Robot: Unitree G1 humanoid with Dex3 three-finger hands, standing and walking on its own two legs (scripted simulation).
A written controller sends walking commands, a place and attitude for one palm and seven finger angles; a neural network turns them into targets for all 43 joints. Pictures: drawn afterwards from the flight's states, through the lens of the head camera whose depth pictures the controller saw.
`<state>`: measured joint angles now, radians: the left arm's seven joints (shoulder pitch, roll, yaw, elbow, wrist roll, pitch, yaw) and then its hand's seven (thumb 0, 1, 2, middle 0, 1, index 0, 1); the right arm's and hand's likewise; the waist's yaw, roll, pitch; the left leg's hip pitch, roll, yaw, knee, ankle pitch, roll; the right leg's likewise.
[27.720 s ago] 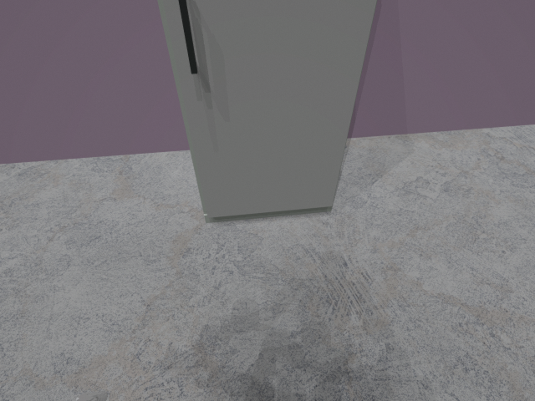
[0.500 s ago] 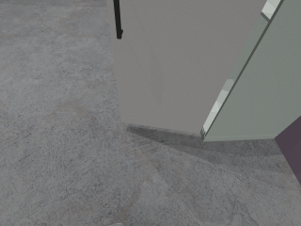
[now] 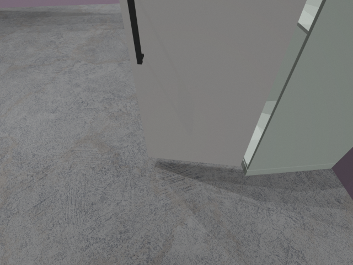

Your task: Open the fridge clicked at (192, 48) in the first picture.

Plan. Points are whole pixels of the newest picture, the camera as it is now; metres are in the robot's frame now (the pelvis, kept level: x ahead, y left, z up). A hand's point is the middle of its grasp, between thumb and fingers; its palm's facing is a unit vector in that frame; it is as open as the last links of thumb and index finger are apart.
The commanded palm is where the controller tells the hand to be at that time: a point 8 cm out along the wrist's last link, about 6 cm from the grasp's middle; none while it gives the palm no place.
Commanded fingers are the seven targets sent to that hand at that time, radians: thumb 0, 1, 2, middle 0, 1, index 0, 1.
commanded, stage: let the arm hang, fingers relaxed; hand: left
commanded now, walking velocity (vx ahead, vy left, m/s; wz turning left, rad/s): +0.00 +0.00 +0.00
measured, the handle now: (136, 29) +0.82 +0.18 +0.15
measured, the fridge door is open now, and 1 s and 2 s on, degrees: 78 78 78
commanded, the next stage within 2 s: look to check the result in 0.22 s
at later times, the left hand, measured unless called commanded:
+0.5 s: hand out of the picture +0.09 +0.24 -0.16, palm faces -0.06 -0.94 -0.33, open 7.4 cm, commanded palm none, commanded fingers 0.00 0.90 0.90 -0.20 -0.30 -0.20 -0.30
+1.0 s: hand out of the picture +0.10 +0.22 -0.15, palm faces -0.05 -0.94 -0.33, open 7.4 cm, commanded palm none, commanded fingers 0.00 0.90 0.90 -0.20 -0.30 -0.20 -0.30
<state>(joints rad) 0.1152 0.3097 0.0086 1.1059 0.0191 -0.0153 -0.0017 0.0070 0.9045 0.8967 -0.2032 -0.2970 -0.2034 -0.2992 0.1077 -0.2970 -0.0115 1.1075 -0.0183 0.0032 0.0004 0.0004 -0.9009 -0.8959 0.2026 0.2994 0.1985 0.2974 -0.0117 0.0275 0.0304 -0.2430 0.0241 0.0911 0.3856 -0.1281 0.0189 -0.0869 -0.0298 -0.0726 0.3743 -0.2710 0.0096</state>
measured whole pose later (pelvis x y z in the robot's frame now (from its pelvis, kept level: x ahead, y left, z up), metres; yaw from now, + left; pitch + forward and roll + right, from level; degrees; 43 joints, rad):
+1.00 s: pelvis +0.02 -0.02 +0.00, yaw +0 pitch -1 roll +0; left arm 0.11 0.32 0.00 1.12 0.02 -0.02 0.00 0.01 0.90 0.90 -0.21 -0.30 -0.21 -0.30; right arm 0.09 -0.33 0.00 1.13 -0.01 0.00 -0.01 0.00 -0.90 -0.90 0.20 0.30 0.20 0.30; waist -0.01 0.01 0.04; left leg -0.18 0.04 0.09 0.32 -0.13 -0.01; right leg -0.01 -0.01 -0.07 0.29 -0.26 -0.01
